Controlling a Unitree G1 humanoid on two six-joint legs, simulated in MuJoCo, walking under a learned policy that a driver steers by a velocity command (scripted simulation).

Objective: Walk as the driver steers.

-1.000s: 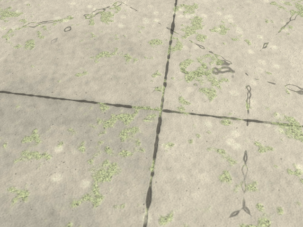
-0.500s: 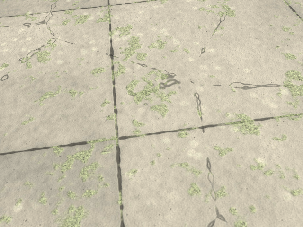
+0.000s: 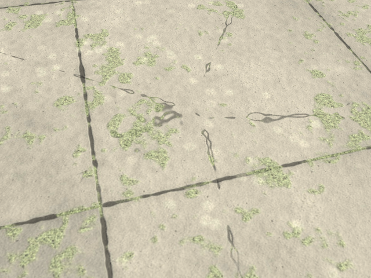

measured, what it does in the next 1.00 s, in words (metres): walks ahead, turning left: right foot, then left foot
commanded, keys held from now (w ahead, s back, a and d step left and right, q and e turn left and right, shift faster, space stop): w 0.24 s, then w+q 0.76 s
